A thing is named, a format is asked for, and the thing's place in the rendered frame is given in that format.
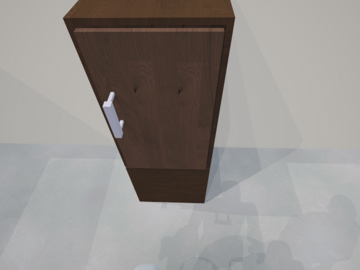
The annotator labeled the cupboard door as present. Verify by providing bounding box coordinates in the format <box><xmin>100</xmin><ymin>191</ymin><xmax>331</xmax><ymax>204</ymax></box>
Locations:
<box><xmin>74</xmin><ymin>28</ymin><xmax>224</xmax><ymax>170</ymax></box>

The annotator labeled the handle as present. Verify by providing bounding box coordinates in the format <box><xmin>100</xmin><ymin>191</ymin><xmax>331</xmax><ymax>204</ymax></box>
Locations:
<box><xmin>103</xmin><ymin>92</ymin><xmax>124</xmax><ymax>138</ymax></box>

